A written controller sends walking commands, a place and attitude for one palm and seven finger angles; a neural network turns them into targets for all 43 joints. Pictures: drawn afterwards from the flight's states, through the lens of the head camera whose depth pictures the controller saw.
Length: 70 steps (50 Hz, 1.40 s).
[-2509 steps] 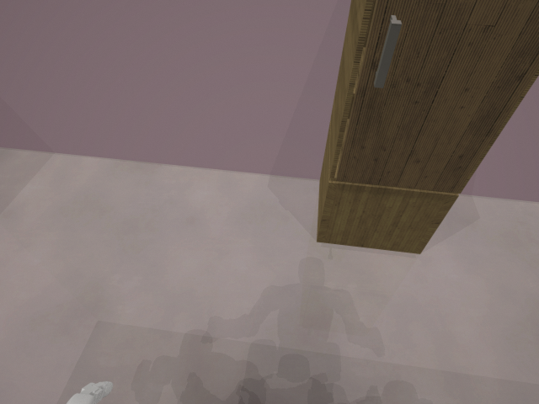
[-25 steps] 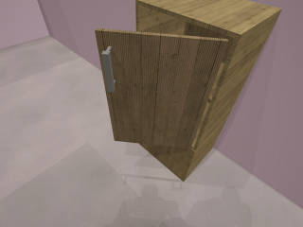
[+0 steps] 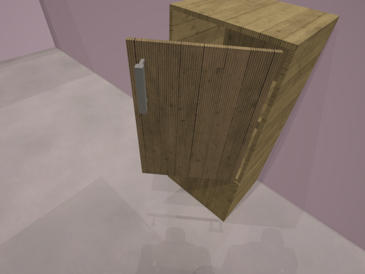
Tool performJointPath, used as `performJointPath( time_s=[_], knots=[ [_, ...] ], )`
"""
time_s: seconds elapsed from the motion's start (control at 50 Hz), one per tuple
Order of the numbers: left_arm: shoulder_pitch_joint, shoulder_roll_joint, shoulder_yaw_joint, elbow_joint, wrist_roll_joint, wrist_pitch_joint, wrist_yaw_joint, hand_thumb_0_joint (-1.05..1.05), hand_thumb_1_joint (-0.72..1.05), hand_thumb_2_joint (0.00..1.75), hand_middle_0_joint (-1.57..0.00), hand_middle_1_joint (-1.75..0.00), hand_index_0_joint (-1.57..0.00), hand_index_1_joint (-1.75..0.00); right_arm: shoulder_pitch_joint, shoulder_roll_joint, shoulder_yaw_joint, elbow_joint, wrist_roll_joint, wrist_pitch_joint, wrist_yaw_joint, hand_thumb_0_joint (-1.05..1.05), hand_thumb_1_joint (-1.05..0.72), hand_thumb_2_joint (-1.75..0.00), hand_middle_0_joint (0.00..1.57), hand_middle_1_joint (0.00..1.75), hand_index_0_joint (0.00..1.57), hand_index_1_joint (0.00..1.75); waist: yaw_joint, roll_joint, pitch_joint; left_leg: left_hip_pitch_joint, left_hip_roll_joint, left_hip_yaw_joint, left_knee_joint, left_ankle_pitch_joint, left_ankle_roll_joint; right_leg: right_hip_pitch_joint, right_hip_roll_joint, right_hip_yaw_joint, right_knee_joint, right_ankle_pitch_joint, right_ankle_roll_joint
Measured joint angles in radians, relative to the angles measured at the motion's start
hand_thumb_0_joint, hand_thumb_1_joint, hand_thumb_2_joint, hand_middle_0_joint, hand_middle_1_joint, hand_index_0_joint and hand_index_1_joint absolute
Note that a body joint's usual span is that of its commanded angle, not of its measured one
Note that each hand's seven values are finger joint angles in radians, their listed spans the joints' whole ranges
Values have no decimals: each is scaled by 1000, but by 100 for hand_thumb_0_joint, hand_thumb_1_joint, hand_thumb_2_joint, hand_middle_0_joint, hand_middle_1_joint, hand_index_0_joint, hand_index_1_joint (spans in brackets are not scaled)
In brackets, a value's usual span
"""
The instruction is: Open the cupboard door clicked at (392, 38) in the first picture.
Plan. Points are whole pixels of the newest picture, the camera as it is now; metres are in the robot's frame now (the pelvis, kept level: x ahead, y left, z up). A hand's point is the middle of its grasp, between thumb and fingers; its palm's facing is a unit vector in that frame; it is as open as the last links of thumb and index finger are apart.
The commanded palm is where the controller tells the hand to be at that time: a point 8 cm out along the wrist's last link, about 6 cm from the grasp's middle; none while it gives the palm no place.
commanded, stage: shuffle to correct the standing spot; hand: left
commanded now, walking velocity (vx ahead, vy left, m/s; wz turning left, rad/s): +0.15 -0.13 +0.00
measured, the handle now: (142, 86) +0.58 +0.16 +0.12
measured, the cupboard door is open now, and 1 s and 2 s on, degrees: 38 38 38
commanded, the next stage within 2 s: come to a stop and stand still in 0.14 s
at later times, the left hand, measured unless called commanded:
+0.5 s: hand out of the picture +0.07 +0.12 -0.18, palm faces +0.00 -0.98 -0.19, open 7.2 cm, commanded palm none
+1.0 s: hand out of the picture +0.04 +0.21 -0.19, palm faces +0.06 -0.98 -0.17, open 7.3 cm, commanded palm none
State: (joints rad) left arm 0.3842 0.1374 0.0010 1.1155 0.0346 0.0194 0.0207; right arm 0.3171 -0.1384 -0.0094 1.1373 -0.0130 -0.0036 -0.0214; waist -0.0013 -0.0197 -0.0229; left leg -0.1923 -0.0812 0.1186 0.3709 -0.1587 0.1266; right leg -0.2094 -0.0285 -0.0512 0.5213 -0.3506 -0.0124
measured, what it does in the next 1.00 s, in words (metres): steps on the spot: right foot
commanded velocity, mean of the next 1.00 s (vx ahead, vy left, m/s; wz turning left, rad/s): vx -0.01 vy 0.03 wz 0.00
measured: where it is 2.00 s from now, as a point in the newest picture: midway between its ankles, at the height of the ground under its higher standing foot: outside the picture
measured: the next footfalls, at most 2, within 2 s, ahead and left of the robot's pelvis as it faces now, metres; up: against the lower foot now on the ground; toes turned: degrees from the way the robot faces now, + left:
right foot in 0.40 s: +0.10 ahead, -0.21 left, +0.00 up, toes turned -5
right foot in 1.20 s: -0.01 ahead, -0.09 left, +0.00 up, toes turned -1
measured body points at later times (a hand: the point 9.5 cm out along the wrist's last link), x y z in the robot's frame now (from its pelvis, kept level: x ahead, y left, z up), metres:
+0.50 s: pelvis +0.04 -0.06 +0.00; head +0.05 -0.05 +0.45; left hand +0.07 +0.17 -0.16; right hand -0.02 -0.27 -0.16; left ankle +0.04 +0.03 -0.74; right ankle +0.06 -0.20 -0.74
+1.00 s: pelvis +0.01 +0.02 +0.00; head +0.04 +0.06 +0.44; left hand +0.04 +0.26 -0.17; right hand +0.09 -0.21 -0.13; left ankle +0.03 +0.07 -0.74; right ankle -0.02 -0.12 -0.69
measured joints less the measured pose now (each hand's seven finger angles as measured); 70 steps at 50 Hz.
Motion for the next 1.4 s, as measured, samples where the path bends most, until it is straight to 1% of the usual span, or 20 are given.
performJointPath(
  time_s=[0.1, 0.16, 0.28, 0.36, 0.4, 0.42, 0.46, 0.56, 0.68, 0.72, 0.76, 0.78, 0.8, 0.86, 0.94, 1.0, 1.1, 1.2, 1.28, 1.4],
  knots=[
    [23, -21, 14, 3, 0, 20, -9, 0, 91, 90, -19, -30, -20, -29, 20, 10, -13, -5, -2, -14, -9, 0, -91, -89, 20, 29, 20, 30, -7, 4, 4, 14, 0, 17, -24, 0, 8, -91, -7, 18, 216, -48, 2],
    [16, -24, 24, -7, 0, 23, -13, 0, 91, 90, -19, -30, -20, -29, 32, 13, -19, -5, -3, -20, -12, 0, -91, -89, 20, 29, 20, 30, -13, 7, 11, 22, 9, 19, -44, 7, 1, -134, -20, 21, 263, -29, 11],
    [-33, -20, 38, -39, -1, 23, -19, 0, 91, 90, -19, -30, -20, -29, 52, 13, -31, -1, -11, -22, -15, 0, -91, -89, 20, 29, 20, 30, -33, 12, 24, 20, 44, 11, -43, -3, -22, -153, -44, 19, 191, -3, 18],
    [-70, 1, 42, -47, 1, 10, -5, 2, 94, 90, -20, -30, -20, -29, 66, 14, -30, 7, -10, -19, -17, 0, -91, -89, 20, 29, 20, 30, -43, 9, 33, 13, 69, 0, 7, -39, -49, -82, -43, 5, 12, 66, 24],
    [-77, 23, 39, -54, -5, -13, 3, 2, 94, 90, -19, -30, -20, -29, 79, 26, -23, 13, -2, -19, -15, 0, -91, -89, 20, 29, 20, 30, -35, -23, 32, -3, 60, 5, 67, -78, -66, -28, -54, 22, -98, 160, 29],
    [-87, 24, 38, -47, -8, -23, 8, 2, 94, 90, -19, -30, -20, -29, 75, 27, -20, 21, 2, -16, -13, 0, -91, -89, 20, 29, 20, 30, -29, -24, 37, -4, 67, 6, 93, -98, -74, -26, -51, 25, -93, 195, 44],
    [-100, 22, 29, -38, -10, -27, 15, 2, 95, 90, -19, -30, -20, -29, 68, 24, -17, 25, 5, -8, -8, 0, -91, -89, 20, 29, 20, 30, -29, -10, 40, 5, 80, -6, 100, -104, -87, -19, -39, 14, -70, 168, 54],
    [-117, 20, 29, -61, -13, -25, 17, 2, 95, 90, -20, -30, -20, -30, 33, 20, -23, -16, 4, 18, 0, 0, -91, -89, 20, 29, 20, 30, -18, 11, 47, -27, 89, -22, 146, -131, -111, -43, -35, -2, -29, 117, 44],
    [-144, 9, 47, -107, 0, -21, 36, 1, 93, 90, -20, -30, -20, -30, -60, -13, -49, -93, 1, 56, 6, 0, -91, -89, 20, 29, 20, 30, 14, 9, 96, -174, 76, -63, 479, -309, -153, -68, -64, -14, -10, 123, 54],
    [-142, 15, 52, -116, 6, -14, 34, 1, 92, 90, -20, -30, -21, -30, -92, -22, -55, -119, 5, 52, 9, 0, -91, -89, 20, 29, 20, 30, 22, -6, 106, -179, 78, -69, 462, -302, -159, -78, -77, -8, -6, 129, 68],
    [-133, 27, 58, -119, 6, -1, 28, 0, 92, 90, -20, -30, -21, -30, -114, -28, -58, -144, 9, 35, 10, 0, -91, -89, 20, 29, 20, 30, 24, -25, 106, -135, 85, -64, 326, -209, -162, -98, -91, 5, 26, 120, 88],
    [-127, 32, 59, -121, 4, 7, 25, 0, 92, 90, -20, -30, -21, -30, -119, -32, -58, -156, 9, 22, 10, 0, -91, -89, 20, 29, 20, 30, 24, -28, 103, -106, 90, -58, 257, -169, -151, -114, -94, 10, 57, 107, 94],
    [-130, 41, 62, -118, 0, 18, 21, 0, 92, 90, -20, -30, -20, -30, -127, -28, -59, -161, 7, 13, 9, 0, -91, -89, 20, 29, 20, 30, 23, -43, 106, -106, 79, -48, 258, -169, -121, -131, -99, 26, 100, 61, 86],
    [-138, 61, 69, -112, -5, 45, 20, 0, 91, 90, -20, -30, -20, -30, -137, -11, -47, -173, -5, 6, 5, 0, -91, -89, 20, 29, 20, 30, 27, -60, 102, -101, 67, -33, 252, -164, -57, -188, -55, 71, 296, -106, 52],
    [-145, 71, 67, -112, -5, 36, 14, 0, 92, 90, -20, -30, -20, -29, -141, 10, -24, -171, -6, 4, -2, 0, -91, -89, 20, 29, 20, 30, 27, -57, 92, -69, 54, -28, 154, -102, -35, -205, -10, 57, 443, -80, 44],
    [-143, 65, 58, -109, -9, 30, 11, 0, 91, 90, -19, -30, -20, -29, -140, 15, -20, -164, -2, -2, -10, 0, -92, -89, 20, 29, 20, 30, 24, -48, 82, -50, 36, -19, 91, -63, -21, -160, 2, 39, 394, -77, 49],
    [-142, 42, 40, -97, -11, 32, 10, 0, 91, 90, -19, -30, -20, -29, -123, 5, -21, -140, -2, -3, -15, -1, -93, -89, 21, 29, 20, 30, 7, -21, 66, -35, 7, -6, 28, -20, 0, -42, 7, 27, 187, -90, 39],
    [-129, 26, 30, -81, -10, 14, 14, 0, 91, 90, -19, -30, -20, -29, -87, -9, -22, -93, 4, 3, -9, -1, -93, -89, 21, 29, 20, 30, 4, -11, 47, -44, -19, 12, 16, 0, 4, 79, -1, 35, -73, 45, 15],
    [-99, 10, 17, -58, -14, -1, 15, 0, 91, 90, -19, -30, -20, -29, -57, -21, -21, -53, 7, 10, -4, 0, -93, -89, 20, 29, 20, 30, -7, 17, 41, -28, -9, 6, -17, 20, -24, 96, 10, 32, -113, 69, 27],
    [-56, 8, 9, -21, -16, -1, 17, 0, 91, 90, -20, -30, -20, -29, -5, -1, -10, -6, 7, 10, 2, 0, -92, -89, 20, 29, 20, 30, -16, -2, 33, -13, -11, 12, -52, 47, -12, 95, 9, 39, -119, 82, 30]
  ],
)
